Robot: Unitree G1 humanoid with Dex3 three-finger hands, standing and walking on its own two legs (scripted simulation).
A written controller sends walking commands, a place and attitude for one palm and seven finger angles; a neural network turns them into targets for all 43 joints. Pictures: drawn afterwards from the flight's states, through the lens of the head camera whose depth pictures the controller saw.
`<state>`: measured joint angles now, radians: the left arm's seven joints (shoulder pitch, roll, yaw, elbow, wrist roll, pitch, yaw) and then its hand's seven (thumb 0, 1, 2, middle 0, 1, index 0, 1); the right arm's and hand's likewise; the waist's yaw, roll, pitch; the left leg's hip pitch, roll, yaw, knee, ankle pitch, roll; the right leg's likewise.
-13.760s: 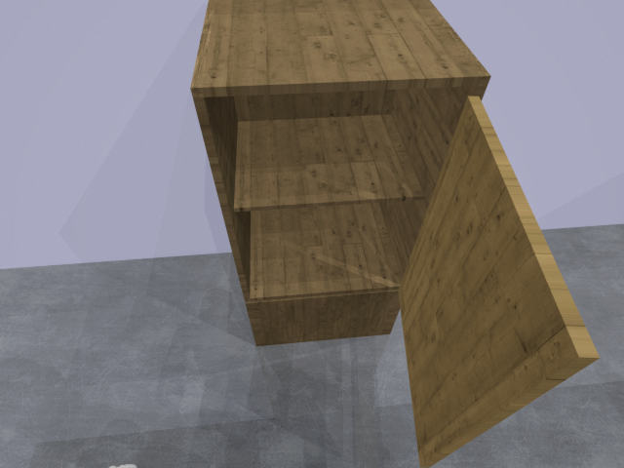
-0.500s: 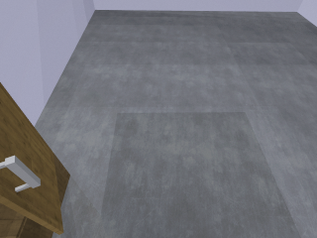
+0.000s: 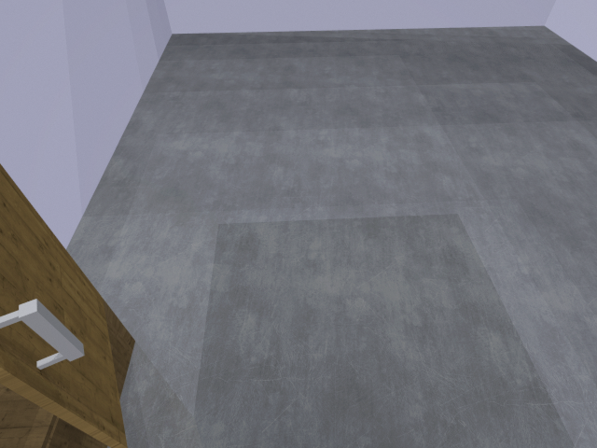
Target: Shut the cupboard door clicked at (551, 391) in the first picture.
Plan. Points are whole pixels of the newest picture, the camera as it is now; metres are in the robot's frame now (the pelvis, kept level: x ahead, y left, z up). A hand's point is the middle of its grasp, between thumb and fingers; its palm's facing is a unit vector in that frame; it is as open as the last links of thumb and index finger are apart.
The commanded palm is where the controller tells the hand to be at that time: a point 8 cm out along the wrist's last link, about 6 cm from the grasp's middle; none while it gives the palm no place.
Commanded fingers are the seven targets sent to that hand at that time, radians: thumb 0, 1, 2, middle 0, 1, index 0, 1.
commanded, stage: look again from close up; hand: left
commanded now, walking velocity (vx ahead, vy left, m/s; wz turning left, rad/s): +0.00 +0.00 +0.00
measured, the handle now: (39, 338) +0.26 +0.39 -0.01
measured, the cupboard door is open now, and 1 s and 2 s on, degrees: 24 24 24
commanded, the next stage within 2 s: shuffle to correct the standing spot in 0.38 s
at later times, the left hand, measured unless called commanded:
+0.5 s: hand out of the picture +0.05 +0.19 -0.16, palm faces +0.01 -0.98 -0.22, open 7.4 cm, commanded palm none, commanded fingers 0.00 0.90 0.90 -0.20 -0.30 -0.20 -0.30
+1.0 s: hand (153, 446) +0.16 +0.24 -0.16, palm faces +0.21 -0.96 -0.20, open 7.4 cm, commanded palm none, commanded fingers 0.00 0.90 0.90 -0.20 -0.30 -0.20 -0.30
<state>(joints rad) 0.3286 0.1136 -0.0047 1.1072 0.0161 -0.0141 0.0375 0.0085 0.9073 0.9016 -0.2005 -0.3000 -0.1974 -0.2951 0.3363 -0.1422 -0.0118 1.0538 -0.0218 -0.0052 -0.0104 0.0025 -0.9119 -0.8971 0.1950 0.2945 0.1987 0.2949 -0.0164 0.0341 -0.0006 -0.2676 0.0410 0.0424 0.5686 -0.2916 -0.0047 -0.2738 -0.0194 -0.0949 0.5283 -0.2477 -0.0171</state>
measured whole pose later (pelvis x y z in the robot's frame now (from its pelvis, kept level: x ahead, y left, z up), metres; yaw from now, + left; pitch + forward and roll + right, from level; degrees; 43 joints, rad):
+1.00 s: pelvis +0.13 +0.04 +0.01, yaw +12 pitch +3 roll +0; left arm 0.18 0.19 0.06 0.97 0.03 -0.02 -0.02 0.01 0.91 0.90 -0.20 -0.30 -0.19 -0.29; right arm 0.39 -0.15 -0.01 1.03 -0.03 -0.08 -0.01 0.00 -0.91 -0.90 0.20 0.29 0.20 0.30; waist -0.02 -0.01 0.05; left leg -0.15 -0.05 -0.01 0.41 -0.31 0.06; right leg -0.64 -0.07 -0.04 1.14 -0.30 0.04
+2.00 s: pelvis +0.46 +0.09 +0.01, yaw +45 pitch +0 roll +0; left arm 0.25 0.19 0.05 0.96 0.03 0.00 -0.02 0.01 0.91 0.90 -0.20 -0.30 -0.19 -0.29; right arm 0.23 -0.21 -0.06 0.97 -0.03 -0.02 0.01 -0.01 -0.94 -0.90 0.20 0.30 0.21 0.30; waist 0.01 -0.02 0.05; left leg -0.24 0.01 0.02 0.47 -0.25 0.01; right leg -0.56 -0.16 -0.04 0.91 -0.25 0.10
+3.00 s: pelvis +0.74 +0.08 -0.01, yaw +75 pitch +0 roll +2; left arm 0.19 0.19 0.05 0.86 0.02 0.01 0.01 0.01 0.91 0.90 -0.20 -0.30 -0.20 -0.29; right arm 0.16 -0.29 -0.12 0.91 -0.03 0.08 0.01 0.01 -0.91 -0.90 0.20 0.29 0.20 0.30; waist -0.01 0.06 0.11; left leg -0.56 0.01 -0.07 1.06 -0.47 -0.05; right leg -0.36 -0.10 -0.10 0.68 -0.31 0.01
